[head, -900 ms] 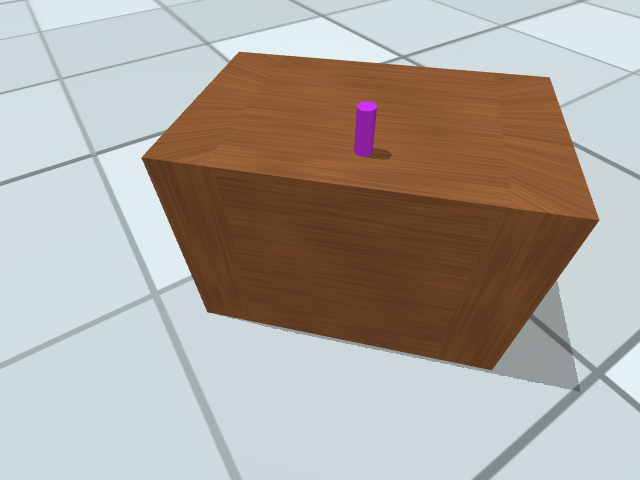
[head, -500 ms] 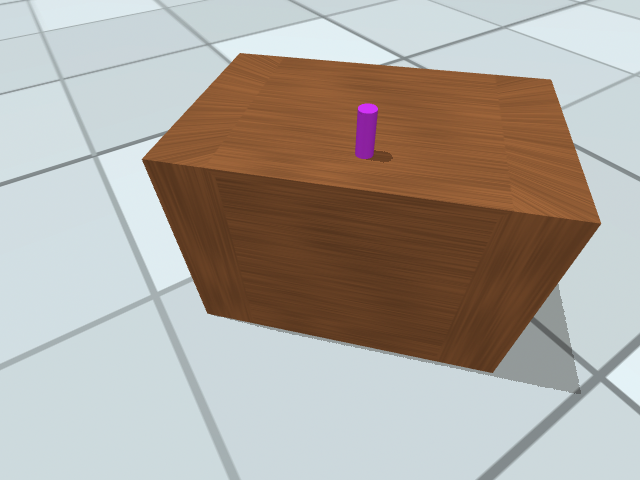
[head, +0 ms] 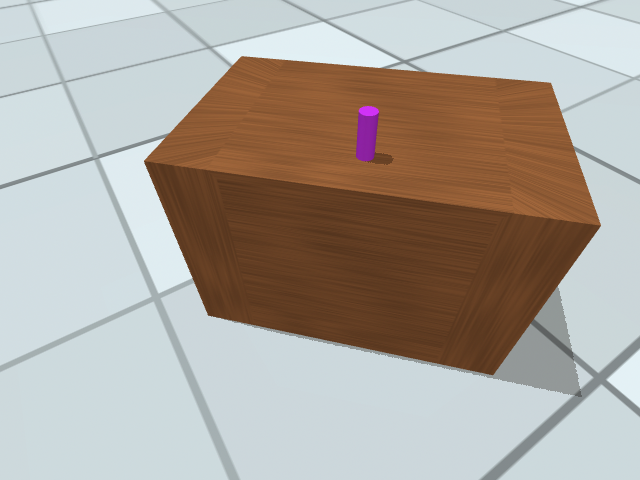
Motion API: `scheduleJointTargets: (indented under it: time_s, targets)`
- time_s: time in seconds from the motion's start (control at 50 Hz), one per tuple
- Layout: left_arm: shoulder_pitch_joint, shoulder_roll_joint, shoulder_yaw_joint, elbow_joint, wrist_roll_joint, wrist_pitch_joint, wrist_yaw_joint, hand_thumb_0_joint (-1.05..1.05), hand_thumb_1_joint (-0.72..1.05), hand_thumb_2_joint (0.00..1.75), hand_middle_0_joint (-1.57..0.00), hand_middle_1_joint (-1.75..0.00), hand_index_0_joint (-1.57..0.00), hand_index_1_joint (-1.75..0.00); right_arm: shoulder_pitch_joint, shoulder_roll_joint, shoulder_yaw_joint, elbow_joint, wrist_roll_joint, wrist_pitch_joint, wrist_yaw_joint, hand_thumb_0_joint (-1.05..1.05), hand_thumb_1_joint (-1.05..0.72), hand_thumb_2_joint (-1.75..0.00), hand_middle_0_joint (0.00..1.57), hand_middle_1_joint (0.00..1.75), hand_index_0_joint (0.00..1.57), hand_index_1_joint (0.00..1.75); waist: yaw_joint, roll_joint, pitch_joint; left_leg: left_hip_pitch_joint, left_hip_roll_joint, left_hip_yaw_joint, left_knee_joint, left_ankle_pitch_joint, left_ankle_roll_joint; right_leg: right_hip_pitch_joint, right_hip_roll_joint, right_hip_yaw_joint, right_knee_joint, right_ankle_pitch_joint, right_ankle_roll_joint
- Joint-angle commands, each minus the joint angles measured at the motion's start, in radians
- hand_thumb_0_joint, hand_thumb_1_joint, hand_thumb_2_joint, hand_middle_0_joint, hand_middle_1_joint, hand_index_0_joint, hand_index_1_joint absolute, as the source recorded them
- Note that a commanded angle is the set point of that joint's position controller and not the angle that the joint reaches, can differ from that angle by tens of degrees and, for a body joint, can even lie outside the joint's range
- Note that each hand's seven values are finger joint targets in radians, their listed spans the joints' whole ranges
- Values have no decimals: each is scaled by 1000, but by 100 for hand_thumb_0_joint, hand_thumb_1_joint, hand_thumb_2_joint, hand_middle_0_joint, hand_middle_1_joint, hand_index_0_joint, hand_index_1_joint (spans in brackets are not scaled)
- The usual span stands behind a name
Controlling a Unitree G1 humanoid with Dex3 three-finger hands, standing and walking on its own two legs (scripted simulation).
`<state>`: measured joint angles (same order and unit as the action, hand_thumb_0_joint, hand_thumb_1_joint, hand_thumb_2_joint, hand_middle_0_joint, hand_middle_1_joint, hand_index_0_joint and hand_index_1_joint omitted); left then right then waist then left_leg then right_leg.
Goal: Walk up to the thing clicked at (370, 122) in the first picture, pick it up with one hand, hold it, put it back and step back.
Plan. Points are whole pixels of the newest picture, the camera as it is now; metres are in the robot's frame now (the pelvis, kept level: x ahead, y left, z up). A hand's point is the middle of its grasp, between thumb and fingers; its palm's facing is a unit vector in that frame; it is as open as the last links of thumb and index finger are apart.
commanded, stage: stand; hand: left
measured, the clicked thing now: (366, 134) +0.87 -0.06 -0.02
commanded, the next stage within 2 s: walk up in 0.22 s
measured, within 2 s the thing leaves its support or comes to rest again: neither
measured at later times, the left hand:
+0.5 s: hand out of the picture +0.12 +0.24 -0.15, palm faces -0.12 -0.91 -0.38, open 7.3 cm
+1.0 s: hand (247, 388) +0.32 +0.16 -0.17, palm faces -0.25 -0.91 -0.33, open 7.3 cm
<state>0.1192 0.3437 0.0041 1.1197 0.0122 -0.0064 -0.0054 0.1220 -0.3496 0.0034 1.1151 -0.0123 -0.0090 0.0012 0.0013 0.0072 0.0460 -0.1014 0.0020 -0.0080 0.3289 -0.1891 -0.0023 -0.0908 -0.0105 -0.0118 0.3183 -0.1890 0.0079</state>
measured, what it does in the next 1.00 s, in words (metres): walks ahead: right foot, then left foot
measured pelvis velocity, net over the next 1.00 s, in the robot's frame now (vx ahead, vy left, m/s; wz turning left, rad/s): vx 0.20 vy -0.10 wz -0.21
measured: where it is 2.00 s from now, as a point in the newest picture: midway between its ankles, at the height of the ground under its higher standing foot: (391, 459)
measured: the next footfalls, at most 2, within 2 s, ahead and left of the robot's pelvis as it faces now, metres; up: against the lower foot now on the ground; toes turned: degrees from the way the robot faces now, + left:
right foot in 0.52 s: +0.14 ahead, -0.22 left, +0.00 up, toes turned -8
left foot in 0.80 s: +0.26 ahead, +0.01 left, +0.00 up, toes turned -5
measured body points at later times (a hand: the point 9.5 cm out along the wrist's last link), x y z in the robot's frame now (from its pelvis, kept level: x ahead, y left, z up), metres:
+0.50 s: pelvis +0.04 -0.05 -0.02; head +0.05 -0.06 +0.43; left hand +0.13 +0.28 -0.12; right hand +0.05 -0.40 -0.13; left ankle +0.00 +0.12 -0.75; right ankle +0.09 -0.21 -0.74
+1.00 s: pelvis +0.20 -0.10 -0.02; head +0.22 -0.07 +0.43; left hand +0.33 +0.20 -0.15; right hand +0.18 -0.42 -0.11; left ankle +0.22 +0.01 -0.75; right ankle +0.20 -0.24 -0.70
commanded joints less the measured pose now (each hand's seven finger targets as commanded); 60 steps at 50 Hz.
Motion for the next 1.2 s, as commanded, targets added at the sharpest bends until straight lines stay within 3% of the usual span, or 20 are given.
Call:
scheduleJointTargets:
  time_s: [0.0,0.18,0.22,0.26,0.34,0.46,0.5,0.52,0.54,0.62,0.7,0.76,0.78,0.8,0.82,0.94,1.08,1.12,1.16,1.18]
  targets:
    - [-33,208,38,-58,-2,-25,14,0,90,90,-20,-30,-20,-30,-40,-207,-37,-58,4,-25,-12,0,-90,-90,20,30,20,30,2,-6,-55,-8,124,-97,-53,139,31,1,-123,90,-46,127,-33]
    - [-35,212,37,-60,-2,-24,16,0,90,90,-20,-30,-20,-30,-35,-206,-35,-56,4,-25,-12,0,-90,-90,20,30,20,30,-1,-12,-60,0,124,-96,-52,157,27,-2,-123,89,-46,136,-33]
    - [-26,257,94,-151,33,-7,-30,0,90,90,-20,-30,-20,-30,146,-344,-124,-72,-23,-54,-10,0,-90,-90,20,30,20,30,-76,30,-56,183,194,-221,-65,-493,147,-329,-12,42,191,-368,-56]
    - [-90,246,106,-215,45,7,-44,0,90,90,-20,-30,-20,-30,177,-400,-159,-102,-26,-70,-18,0,-90,-90,20,30,20,30,-104,79,88,125,428,-452,-184,-513,271,-584,-48,115,547,-314,-35]
    - [49,254,119,-227,23,-2,-79,0,90,90,-20,-30,-20,-30,38,-345,-154,-196,-34,-88,-14,0,-90,-90,20,30,20,30,4,107,66,33,364,-246,-152,-332,228,-475,-122,140,523,-230,-27]
    - [257,251,140,-179,26,-13,-86,0,90,90,-20,-30,-20,-30,-31,-308,-152,-253,-45,-62,7,0,-90,-90,20,30,20,30,97,39,14,-291,179,46,163,-360,127,50,-1,-70,229,-26,-16]
    - [443,378,183,-164,39,-29,-53,0,90,90,-20,-30,-20,-30,41,-183,-101,-276,-35,-51,10,0,-90,-90,20,30,20,30,171,-399,-18,-531,14,143,718,-481,68,189,-132,256,34,-389,-79]
    - [371,427,174,-224,30,-36,-52,0,90,90,-20,-30,-20,-30,40,-221,-106,-303,-18,-47,13,0,-90,-90,20,30,20,30,116,-350,5,-562,-17,40,831,-437,32,33,-350,726,-196,-596,-223]
    - [267,441,171,-266,16,-37,-49,0,90,90,-20,-30,-20,-30,19,-297,-127,-289,-16,-46,11,0,-90,-90,20,30,20,30,81,-197,95,-530,63,-40,856,-368,23,-94,-389,764,-204,-663,-291]
    - [190,349,145,-294,6,-43,-36,0,90,90,-20,-30,-20,-30,181,-274,-120,-232,0,-59,28,0,-90,-90,20,30,20,30,18,-187,57,-379,113,-22,626,-278,37,-134,-236,378,-53,-292,-238]
    - [193,347,135,-332,10,-50,-39,0,90,90,-20,-30,-20,-30,174,-265,-133,-281,-10,-65,43,0,-90,-90,20,30,20,30,20,-168,45,-247,77,20,421,-211,31,-232,-222,309,-29,-263,-234]
    - [121,300,110,-369,5,-44,-42,0,90,90,-20,-30,-20,-30,322,-264,-154,-252,-18,-86,28,0,-90,-90,20,30,20,30,-88,-52,-15,105,9,94,224,-23,23,-446,-130,168,206,-222,-168]
    - [144,240,91,-379,7,-41,-41,0,90,90,-20,-30,-20,-30,387,-311,-173,-245,-27,-93,17,0,-90,-90,20,30,20,30,-126,95,-36,235,66,-34,137,-188,56,-575,-37,117,416,-265,-134]
    - [182,168,73,-393,2,-43,-38,0,90,90,-20,-30,-20,-30,430,-404,-189,-266,-43,-104,9,0,-90,-90,20,30,20,30,-124,296,-35,231,354,-549,-76,-521,137,-713,109,84,737,-342,-77]
    - [190,285,101,-370,8,-37,-23,0,90,90,-20,-30,-20,-30,344,-437,-192,-308,-10,-106,11,0,-90,-90,20,30,20,30,-98,153,11,94,467,-711,-162,-652,229,-681,51,185,822,-362,-73]
    - [238,270,109,-312,0,-47,-44,0,90,90,-20,-30,-20,-30,232,-315,-141,-339,-3,-119,12,0,-90,-90,20,30,20,30,-12,142,89,-65,285,-147,-59,63,199,-497,-41,110,663,-139,-20]
    - [94,218,106,-379,3,-47,-71,0,90,90,-20,-30,-20,-30,271,-329,-140,-372,0,-97,14,0,-90,-90,20,30,20,30,-34,151,6,-62,239,3,74,290,175,-271,-16,-44,326,-35,-48]
    - [186,218,113,-343,1,-52,-56,0,90,90,-20,-30,-20,-30,234,-320,-134,-391,4,-81,9,0,-90,-90,20,30,20,30,29,96,-39,-128,223,25,231,293,149,-79,19,-67,216,34,-62]
    - [327,341,160,-311,9,-68,-33,0,90,90,-20,-30,-20,-30,314,-200,-87,-409,11,-77,5,0,-90,-90,20,30,20,30,95,-248,-147,-337,94,107,667,26,79,183,-125,191,115,-49,-111]
    - [315,409,162,-346,-1,-70,-24,0,90,90,-20,-30,-20,-30,345,-195,-78,-410,18,-64,3,0,-90,-90,20,30,20,30,75,-319,-144,-486,-11,67,804,-337,41,166,-387,643,-48,-152,-212]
